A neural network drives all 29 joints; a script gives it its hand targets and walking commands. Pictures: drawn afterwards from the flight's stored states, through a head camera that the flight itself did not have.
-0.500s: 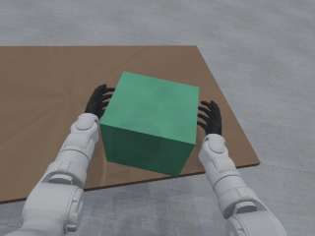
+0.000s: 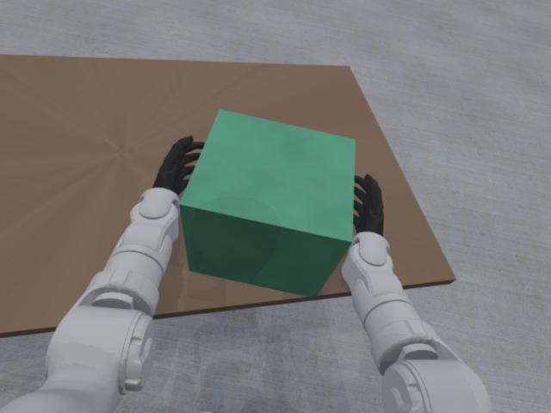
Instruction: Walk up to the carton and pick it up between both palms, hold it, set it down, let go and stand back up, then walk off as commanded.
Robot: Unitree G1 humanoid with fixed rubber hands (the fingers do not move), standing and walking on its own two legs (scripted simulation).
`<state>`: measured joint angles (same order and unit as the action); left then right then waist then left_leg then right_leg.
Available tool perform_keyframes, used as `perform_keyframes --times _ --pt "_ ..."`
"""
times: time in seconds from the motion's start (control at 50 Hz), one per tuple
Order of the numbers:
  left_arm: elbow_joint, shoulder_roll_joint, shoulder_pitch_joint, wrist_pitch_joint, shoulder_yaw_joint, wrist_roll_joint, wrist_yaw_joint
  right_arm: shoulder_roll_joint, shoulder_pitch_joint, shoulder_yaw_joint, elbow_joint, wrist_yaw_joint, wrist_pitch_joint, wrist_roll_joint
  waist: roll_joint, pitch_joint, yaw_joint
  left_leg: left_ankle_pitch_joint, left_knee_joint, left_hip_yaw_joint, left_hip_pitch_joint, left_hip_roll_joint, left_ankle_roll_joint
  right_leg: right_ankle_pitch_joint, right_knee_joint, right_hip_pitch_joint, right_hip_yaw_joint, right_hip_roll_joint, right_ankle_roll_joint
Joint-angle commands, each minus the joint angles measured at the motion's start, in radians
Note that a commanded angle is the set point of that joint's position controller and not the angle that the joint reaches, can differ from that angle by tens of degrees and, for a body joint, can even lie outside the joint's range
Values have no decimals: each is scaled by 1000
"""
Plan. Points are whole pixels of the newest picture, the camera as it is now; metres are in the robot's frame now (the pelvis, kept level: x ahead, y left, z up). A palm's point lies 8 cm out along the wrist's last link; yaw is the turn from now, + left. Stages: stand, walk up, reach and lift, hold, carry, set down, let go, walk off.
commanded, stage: reach and lift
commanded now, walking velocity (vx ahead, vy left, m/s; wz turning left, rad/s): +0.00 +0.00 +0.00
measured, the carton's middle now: (269, 207) +0.44 +0.01 +0.03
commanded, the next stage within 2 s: none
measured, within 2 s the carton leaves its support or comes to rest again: leaves its support in 1.20 s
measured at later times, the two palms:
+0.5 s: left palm (171, 190) +0.44 +0.16 +0.05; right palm (369, 238) +0.38 -0.14 +0.04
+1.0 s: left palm (171, 190) +0.44 +0.16 +0.05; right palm (369, 240) +0.38 -0.14 +0.04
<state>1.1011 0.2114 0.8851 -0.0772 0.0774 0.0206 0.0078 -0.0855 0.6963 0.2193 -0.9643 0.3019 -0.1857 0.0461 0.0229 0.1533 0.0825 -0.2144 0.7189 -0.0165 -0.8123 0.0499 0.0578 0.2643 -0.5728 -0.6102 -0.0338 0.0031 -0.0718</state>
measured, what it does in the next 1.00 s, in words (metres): stands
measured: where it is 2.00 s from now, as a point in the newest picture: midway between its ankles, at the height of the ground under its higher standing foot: outside the picture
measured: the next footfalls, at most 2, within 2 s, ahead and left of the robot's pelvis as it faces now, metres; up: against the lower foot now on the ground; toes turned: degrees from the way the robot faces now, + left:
none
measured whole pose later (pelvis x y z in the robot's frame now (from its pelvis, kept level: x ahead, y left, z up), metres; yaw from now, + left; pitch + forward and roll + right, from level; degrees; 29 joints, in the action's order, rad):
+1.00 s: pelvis +0.02 -0.02 +0.02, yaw +1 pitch +13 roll -4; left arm 1.27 0.15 0.89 -0.29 0.32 -0.31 0.07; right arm -0.20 0.62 0.59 -1.09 0.26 -0.52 -0.30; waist 0.07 0.08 0.02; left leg -0.17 0.55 -0.03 -0.61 0.05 0.03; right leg 0.20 -0.39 -0.41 -0.04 0.01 -0.04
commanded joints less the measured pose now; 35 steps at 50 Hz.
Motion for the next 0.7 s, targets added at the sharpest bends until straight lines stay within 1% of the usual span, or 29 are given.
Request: perform_keyframes --times 0.0,0.04,0.06,0.08,0.1,0.12,0.14,0.16,0.18,0.2,0.24,0.26,0.28,0.3,0.34,0.36,0.4,0.42,0.44,0.46,0.48,0.5,0.52,0.56,0.58,0.6,0.62,0.66,0.68 --pt "-246 -109 535 -91 -40 -49 12 -61 476 -25 178 -26 -74 -57 -248 722 23 242 -72 43 820 31 -147 -139 78 -58 -88 38 74" --pt "-275 -192 509 -96 -42 -89 32 -120 455 -42 183 -32 -106 -89 -273 736 10 322 -36 31 864 16 -154 -183 81 -63 -83 28 71" --pt "-225 -269 576 -101 -24 -120 59 -211 527 -42 172 -60 -107 -112 -243 695 28 313 -40 35 851 16 -155 -151 74 -84 -97 34 70" --pt "-170 -273 528 -105 -4 -142 69 -193 500 -20 179 -59 -129 -138 -221 721 6 317 -33 46 868 12 -152 -170 81 -57 -81 33 69" --pt "-127 -360 561 -115 17 -204 100 -312 539 -45 150 -92 -134 -162 -227 692 -9 288 -41 20 871 7 -141 -123 91 -69 -79 23 72" --pt "-126 -470 573 -132 -20 -234 119 -393 561 -29 145 -117 -148 -229 -219 688 13 306 -53 29 882 13 -143 -147 87 -53 -94 24 73" --pt "-53 -598 608 -158 -35 -250 157 -547 597 -74 162 -153 -166 -285 -176 718 -3 274 -54 27 866 10 -129 -128 87 -41 -79 23 77" --pt "-22 -679 601 -175 -59 -280 182 -635 612 -89 148 -182 -184 -334 -175 694 -3 290 -70 27 875 11 -135 -149 91 -18 -94 33 77" --pt "-16 -685 598 -197 -44 -289 185 -655 620 -87 106 -201 -198 -349 -189 699 -24 373 -53 15 882 4 -137 -202 91 14 -82 34 81" --pt "17 -714 544 -220 -54 -307 186 -674 547 -88 46 -207 -211 -378 -199 707 -8 403 -58 11 901 6 -142 -225 98 31 -84 42 78" --pt "46 -722 531 -234 -53 -335 181 -647 598 -75 62 -229 -230 -389 -251 699 -35 497 -58 17 929 23 -171 -210 114 12 -91 52 92" --pt "104 -711 502 -229 3 -368 182 -618 567 -20 -34 -232 -231 -406 -256 613 -29 485 -66 19 917 29 -172 -187 125 15 -86 53 105" --pt "124 -719 501 -235 -12 -353 181 -633 567 -34 -21 -227 -245 -414 -237 596 -8 428 -78 10 870 18 -165 -203 131 53 -79 49 100" --pt "151 -681 532 -230 28 -386 181 -634 592 14 -66 -233 -232 -451 -241 525 -23 359 -100 20 834 18 -159 -154 144 44 -74 41 97" --pt "120 -717 491 -233 -2 -368 180 -650 513 -2 -98 -222 -239 -448 -228 529 15 426 -94 16 891 16 -172 -243 151 78 -67 46 96" --pt "128 -695 506 -252 28 -383 175 -654 522 -1 -88 -229 -253 -442 -229 517 -13 445 -91 2 853 19 -170 -239 134 98 -66 45 93" --pt "141 -706 525 -267 28 -362 180 -654 525 -4 -96 -221 -273 -447 -194 578 -1 484 -103 -2 876 11 -160 -277 161 122 -77 51 90" --pt "200 -680 548 -259 61 -371 188 -644 584 -6 -91 -211 -270 -443 -167 527 -23 454 -95 -28 822 3 -135 -264 167 113 -70 39 85" --pt "171 -701 545 -273 47 -356 182 -655 565 -22 -78 -218 -278 -445 -164 573 -28 474 -86 -31 789 6 -126 -273 136 132 -68 40 85" --pt "187 -682 536 -275 86 -375 186 -669 579 -25 -48 -217 -279 -458 -140 544 -57 491 -92 -32 798 5 -123 -285 146 151 -65 43 82" --pt "157 -711 494 -286 53 -372 176 -700 487 -39 -81 -213 -293 -452 -170 596 -47 520 -92 -33 826 3 -137 -306 153 145 -67 46 86" --pt "180 -697 544 -286 70 -372 173 -675 527 -17 -133 -210 -291 -457 -186 544 -39 509 -107 -31 833 5 -147 -250 155 131 -78 48 91" --pt "174 -727 526 -283 37 -372 175 -680 552 -2 -100 -212 -305 -456 -211 602 -48 480 -106 -17 845 12 -155 -233 165 122 -74 53 102" --pt "187 -708 529 -282 38 -361 186 -673 512 -9 -137 -196 -305 -449 -187 543 -25 506 -87 -33 831 9 -139 -266 172 118 -69 41 98" --pt "177 -686 508 -278 73 -392 183 -683 483 -1 -147 -191 -307 -462 -167 548 -43 459 -97 -38 819 2 -135 -258 177 154 -56 33 91" --pt "161 -698 514 -280 61 -368 183 -677 502 -8 -112 -195 -307 -455 -175 529 -27 431 -114 -46 828 3 -139 -226 187 130 -67 47 88" --pt "202 -700 528 -280 76 -380 190 -683 498 24 -137 -182 -307 -479 -146 515 -21 388 -107 -42 802 -3 -123 -221 186 123 -66 31 85" --pt "167 -691 519 -274 95 -381 187 -677 483 36 -158 -187 -294 -484 -128 466 -17 334 -150 -48 783 -4 -118 -166 196 152 -72 31 84" --pt "193 -687 515 -274 96 -398 192 -711 497 19 -124 -187 -299 -488 -149 493 -46 361 -138 -46 778 -3 -109 -203 185 150 -59 30 80"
